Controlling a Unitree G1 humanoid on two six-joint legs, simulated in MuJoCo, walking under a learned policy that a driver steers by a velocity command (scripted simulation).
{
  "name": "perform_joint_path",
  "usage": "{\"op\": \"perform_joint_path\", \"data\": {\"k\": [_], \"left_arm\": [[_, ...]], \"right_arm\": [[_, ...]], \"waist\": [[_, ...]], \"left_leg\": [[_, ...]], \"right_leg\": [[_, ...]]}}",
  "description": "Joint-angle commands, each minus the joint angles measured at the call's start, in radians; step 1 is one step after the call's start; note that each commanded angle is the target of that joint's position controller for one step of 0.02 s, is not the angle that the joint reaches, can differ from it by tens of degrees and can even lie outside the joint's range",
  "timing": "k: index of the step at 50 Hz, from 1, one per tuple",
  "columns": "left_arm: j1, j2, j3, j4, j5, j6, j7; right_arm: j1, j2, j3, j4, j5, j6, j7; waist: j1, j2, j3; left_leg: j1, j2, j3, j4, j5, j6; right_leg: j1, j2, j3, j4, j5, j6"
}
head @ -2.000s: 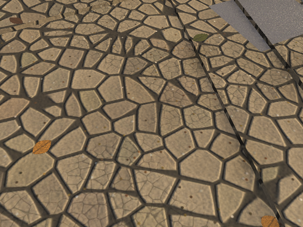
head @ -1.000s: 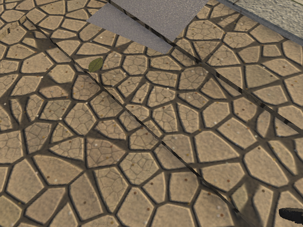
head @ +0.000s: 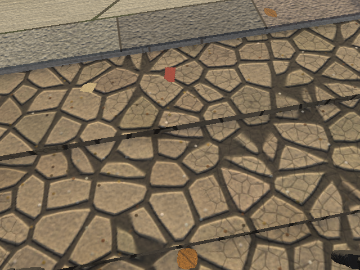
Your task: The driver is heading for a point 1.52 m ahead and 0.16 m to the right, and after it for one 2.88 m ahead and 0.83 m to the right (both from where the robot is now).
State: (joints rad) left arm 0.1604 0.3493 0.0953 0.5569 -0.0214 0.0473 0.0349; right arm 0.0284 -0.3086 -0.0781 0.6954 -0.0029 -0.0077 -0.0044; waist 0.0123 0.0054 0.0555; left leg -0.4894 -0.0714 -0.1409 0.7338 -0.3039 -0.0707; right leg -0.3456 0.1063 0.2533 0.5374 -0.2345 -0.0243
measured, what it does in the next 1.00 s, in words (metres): steps on the spot: left foot, then right foot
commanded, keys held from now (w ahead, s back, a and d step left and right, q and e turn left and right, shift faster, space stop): e+shift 0.40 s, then shift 0.08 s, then q+shift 0.34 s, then w+q+shift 0.18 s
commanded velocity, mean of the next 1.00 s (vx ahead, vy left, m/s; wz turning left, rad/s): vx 0.06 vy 0.00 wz -0.31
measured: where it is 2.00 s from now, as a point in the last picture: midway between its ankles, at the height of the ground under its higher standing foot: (149, 179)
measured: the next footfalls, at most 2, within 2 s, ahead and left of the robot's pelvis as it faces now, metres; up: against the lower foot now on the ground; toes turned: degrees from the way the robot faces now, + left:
left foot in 0.08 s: +0.10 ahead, +0.13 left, +0.00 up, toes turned -14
right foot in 0.52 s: +0.01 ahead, -0.15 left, +0.00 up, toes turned -32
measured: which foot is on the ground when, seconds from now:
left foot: up 0.00-0.06, down 0.08-0.52, up 0.54-1.00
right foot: down 0.00-0.08, up 0.10-0.50, down 0.52-1.00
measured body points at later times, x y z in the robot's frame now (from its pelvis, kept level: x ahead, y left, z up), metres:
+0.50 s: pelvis +0.02 -0.01 +0.00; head +0.06 -0.04 +0.44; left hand +0.31 +0.15 -0.08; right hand +0.00 -0.33 -0.11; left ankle +0.06 +0.13 -0.74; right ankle -0.02 -0.13 -0.73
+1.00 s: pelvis +0.06 -0.04 +0.00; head +0.09 -0.02 +0.45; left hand +0.26 +0.21 -0.11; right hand +0.13 -0.34 -0.08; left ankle +0.09 +0.09 -0.70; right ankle -0.03 -0.13 -0.74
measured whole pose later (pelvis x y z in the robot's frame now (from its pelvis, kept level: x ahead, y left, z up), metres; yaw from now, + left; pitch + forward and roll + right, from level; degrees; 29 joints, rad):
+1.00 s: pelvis +0.06 -0.04 +0.00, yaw -13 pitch +2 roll -2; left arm 0.19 0.31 0.09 0.71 -0.01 -0.03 0.02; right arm 0.19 -0.29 -0.07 0.67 0.04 0.06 0.04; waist 0.01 -0.02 0.02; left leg -0.46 0.13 0.07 0.89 -0.43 -0.01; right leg -0.09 -0.07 -0.33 0.36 -0.29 0.00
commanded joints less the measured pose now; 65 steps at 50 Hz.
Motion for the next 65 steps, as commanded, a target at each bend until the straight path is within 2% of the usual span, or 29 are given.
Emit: {"op": "perform_joint_path", "data": {"k": [1, 3, 4, 5, 6, 7, 8, 10, 13, 20, 24, 25, 26, 27, 28, 29, 31, 35, 41, 46, 55, 57, 58, 59, 60, 61, 62, 63, 65], "left_arm": [[-0.046, 0.174, 0.051, -0.083, -0.002, -0.008, 0.000], [-0.081, 0.158, 0.045, -0.093, -0.010, -0.003, -0.001], [-0.054, 0.117, 0.033, -0.094, -0.009, -0.001, -0.003], [0.042, 0.044, 0.012, -0.083, 0.001, -0.001, -0.008], [0.049, 0.133, 0.036, -0.095, 0.001, -0.012, -0.009], [0.051, 0.202, 0.056, -0.074, 0.001, -0.014, -0.011], [0.042, 0.208, 0.063, -0.055, -0.004, -0.008, -0.012], [0.050, 0.155, 0.051, -0.044, -0.004, 0.006, -0.013], [-0.020, 0.091, 0.026, -0.077, -0.015, 0.003, -0.020], [-0.030, 0.057, 0.012, -0.086, -0.002, 0.005, -0.045], [0.012, 0.057, 0.023, -0.075, 0.004, 0.026, -0.053], [0.064, 0.066, 0.030, -0.054, 0.009, 0.027, -0.049], [0.122, 0.122, 0.046, -0.035, 0.012, 0.022, -0.035], [0.131, 0.202, 0.045, -0.059, 0.028, 0.007, -0.015], [0.098, 0.149, 0.023, -0.068, 0.057, -0.017, -0.021], [0.072, 0.070, -0.005, -0.043, 0.065, -0.037, -0.032], [-0.009, 0.032, -0.018, 0.000, 0.050, -0.055, -0.030], [-0.073, 0.064, -0.007, 0.017, 0.055, -0.055, 0.003], [-0.077, 0.054, 0.002, 0.042, 0.053, -0.038, 0.020], [0.010, 0.115, 0.035, 0.081, 0.015, -0.080, -0.003], [0.050, 0.166, 0.060, 0.147, -0.007, -0.108, -0.059], [-0.034, 0.177, 0.057, 0.141, -0.012, -0.104, -0.067], [-0.063, 0.152, 0.047, 0.134, -0.011, -0.101, -0.070], [-0.150, 0.095, 0.024, 0.073, 0.007, -0.108, -0.060], [-0.189, -0.011, -0.011, -0.020, 0.014, -0.149, -0.049], [-0.246, 0.092, -0.003, -0.052, -0.009, -0.189, -0.049], [-0.237, 0.099, -0.007, -0.054, -0.034, -0.210, -0.056], [-0.179, 0.091, -0.012, -0.027, -0.014, -0.223, -0.057], [-0.083, 0.095, -0.007, 0.022, 0.026, -0.216, -0.061]], "right_arm": [[0.006, -0.102, -0.031, -0.069, 0.006, -0.023, 0.005], [0.067, -0.116, -0.043, -0.051, 0.008, -0.030, 0.008], [0.097, -0.153, -0.055, -0.046, 0.000, -0.028, 0.004], [0.049, -0.212, -0.060, -0.069, -0.014, -0.015, -0.006], [0.069, -0.192, -0.058, -0.064, -0.045, -0.016, -0.004], [0.030, -0.139, -0.043, -0.086, -0.036, -0.019, -0.011], [-0.004, -0.099, -0.034, -0.094, -0.026, -0.013, -0.023], [-0.019, -0.090, -0.026, -0.101, -0.010, 0.000, -0.046], [0.059, -0.112, -0.030, -0.083, -0.022, 0.010, -0.058], [0.064, -0.181, -0.059, -0.065, -0.009, 0.020, -0.027], [0.068, -0.190, -0.064, -0.041, 0.040, 0.006, 0.002], [0.080, -0.163, -0.053, -0.028, 0.054, 0.004, 0.006], [0.141, -0.100, -0.029, -0.007, 0.035, -0.001, 0.016], [0.143, -0.008, 0.018, -0.052, -0.040, -0.005, 0.030], [0.121, -0.074, -0.004, -0.035, -0.016, 0.003, 0.019], [0.094, -0.112, -0.011, -0.016, 0.018, 0.014, 0.013], [0.131, -0.099, -0.010, 0.024, 0.023, 0.032, -0.001], [0.175, -0.143, -0.032, 0.022, 0.035, 0.051, -0.015], [0.127, -0.070, -0.015, -0.054, 0.025, 0.074, 0.001], [0.063, -0.076, -0.012, -0.120, 0.040, 0.053, 0.039], [0.010, -0.049, 0.010, -0.160, 0.052, 0.046, 0.063], [0.175, -0.079, -0.008, -0.108, 0.054, 0.049, 0.058], [0.365, -0.150, -0.046, -0.039, 0.061, 0.044, 0.044], [0.639, -0.276, -0.097, 0.047, 0.069, 0.037, 0.031], [0.556, -0.390, -0.102, 0.015, 0.051, 0.009, 0.041], [0.465, -0.291, -0.063, -0.060, 0.043, -0.034, 0.060], [0.450, -0.242, -0.048, -0.064, 0.039, -0.051, 0.059], [0.425, -0.216, -0.039, -0.064, 0.038, -0.057, 0.055], [0.310, -0.161, -0.015, -0.099, 0.013, -0.060, 0.036]], "waist": [[-0.013, -0.207, -0.175], [-0.048, -0.203, -0.175], [-0.041, -0.126, -0.204], [0.033, 0.153, -0.210], [0.033, 0.271, -0.166], [0.032, 0.199, -0.129], [0.028, 0.145, -0.094], [0.015, 0.112, -0.071], [-0.040, 0.127, -0.077], [-0.050, 0.149, -0.132], [-0.006, 0.148, -0.144], [0.021, 0.115, -0.153], [0.027, -0.035, -0.186], [-0.005, -0.356, -0.235], [0.041, -0.253, -0.319], [0.044, -0.169, -0.274], [0.004, -0.164, -0.179], [-0.016, -0.166, -0.115], [0.010, -0.118, -0.075], [0.043, -0.100, -0.049], [0.018, -0.056, 0.013], [-0.102, -0.054, -0.041], [-0.203, -0.003, -0.123], [-0.328, 0.190, -0.121], [-0.207, 0.434, -0.105], [-0.202, 0.201, -0.133], [-0.163, 0.122, -0.088], [-0.110, 0.048, -0.051], [-0.021, 0.063, 0.003]], "left_leg": [[0.069, -0.017, 0.000, -0.115, -0.004, 0.015], [0.218, 0.004, 0.021, -0.309, 0.121, 0.036], [0.359, 0.122, -0.048, -0.376, 0.197, 0.078], [0.475, 0.342, -0.275, -0.411, 0.336, 0.186], [0.399, 0.471, -0.456, -0.449, 0.350, 0.321], [0.364, 0.455, -0.373, -0.448, 0.292, 0.332], [0.331, 0.378, -0.245, -0.444, 0.203, 0.291], [0.331, 0.317, -0.107, -0.442, 0.206, 0.263], [0.410, 0.313, 0.016, -0.458, 0.307, 0.281], [0.437, 0.377, 0.198, -0.439, 0.418, 0.273], [0.416, 0.391, 0.234, -0.324, 0.455, 0.220], [0.348, 0.362, 0.259, -0.239, 0.422, 0.176], [0.193, 0.292, 0.319, -0.083, 0.265, 0.100], [-0.103, 0.180, 0.338, 0.214, -0.377, 0.001], [-0.105, 0.176, 0.194, 0.363, -0.392, -0.018], [-0.056, 0.196, 0.147, 0.377, -0.335, -0.010], [-0.042, 0.187, 0.120, 0.336, -0.217, -0.011], [-0.040, 0.138, 0.132, 0.391, -0.102, -0.041], [-0.088, 0.194, 0.159, 0.260, -0.090, -0.044], [-0.187, 0.228, 0.175, 0.184, -0.121, 0.046], [-0.143, 0.228, 0.254, 0.076, -0.164, 0.139], [0.172, 0.126, 0.374, -0.020, -0.108, 0.171], [0.449, 0.029, 0.436, -0.053, -0.071, 0.206], [0.774, 0.064, 0.212, -0.117, -0.083, 0.302], [0.819, 0.260, -0.463, -0.387, -0.323, 0.452], [0.815, 0.383, -0.662, -0.532, -0.418, 0.488], [0.770, 0.420, -0.616, -0.551, -0.358, 0.478], [0.686, 0.390, -0.533, -0.529, -0.296, 0.450], [0.503, 0.300, -0.358, -0.505, -0.139, 0.403]], "right_leg": [[0.152, -0.212, 0.315, -0.082, 0.300, -0.148], [0.101, -0.165, 0.321, -0.036, 0.236, -0.111], [0.018, -0.113, 0.272, 0.057, 0.031, -0.069], [-0.150, 0.036, 0.071, 0.282, -0.352, -0.010], [-0.273, 0.018, -0.016, 0.489, -0.419, 0.039], [-0.288, -0.056, -0.045, 0.603, -0.343, 0.066], [-0.292, -0.082, -0.070, 0.645, -0.262, 0.081], [-0.323, -0.107, -0.121, 0.735, -0.170, 0.108], [-0.364, -0.158, -0.205, 0.646, -0.123, 0.132], [-0.181, -0.203, -0.290, 0.334, -0.102, 0.117], [0.013, -0.144, -0.329, 0.047, -0.055, 0.045], [0.150, -0.118, -0.318, -0.094, 0.049, 0.008], [0.363, -0.172, -0.211, -0.163, 0.341, -0.032], [0.556, -0.473, 0.126, -0.094, 0.854, -0.153], [0.410, -0.559, 0.131, -0.113, 0.784, -0.311], [0.341, -0.473, 0.009, -0.141, 0.658, -0.280], [0.274, -0.386, -0.123, -0.169, 0.487, -0.193], [0.229, -0.393, -0.230, -0.209, 0.481, -0.195], [0.270, -0.455, -0.271, -0.243, 0.300, -0.211], [0.367, -0.537, -0.182, -0.415, -0.339, -0.178], [0.454, -0.505, -0.419, -0.385, -0.247, -0.119], [0.309, -0.423, -0.564, -0.190, 0.052, -0.074], [0.192, -0.352, -0.642, 0.102, 0.374, -0.040], [-0.203, -0.285, -0.609, 0.591, 0.138, 0.029], [-0.612, -0.096, -0.420, 0.931, -0.386, 0.077], [-0.743, -0.109, -0.211, 0.974, -0.334, 0.059], [-0.757, -0.143, -0.198, 0.918, -0.251, 0.035], [-0.706, -0.175, -0.182, 0.833, -0.192, 0.022], [-0.550, -0.217, -0.162, 0.679, -0.045, 0.038]]}}
Velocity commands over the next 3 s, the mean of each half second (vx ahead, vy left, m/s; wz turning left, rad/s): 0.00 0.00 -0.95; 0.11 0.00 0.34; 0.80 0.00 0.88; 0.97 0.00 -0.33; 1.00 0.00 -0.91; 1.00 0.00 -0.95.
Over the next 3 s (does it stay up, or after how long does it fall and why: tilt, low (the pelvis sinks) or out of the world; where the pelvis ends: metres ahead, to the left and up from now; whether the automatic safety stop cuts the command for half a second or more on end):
stays up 1.55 -0.03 0.10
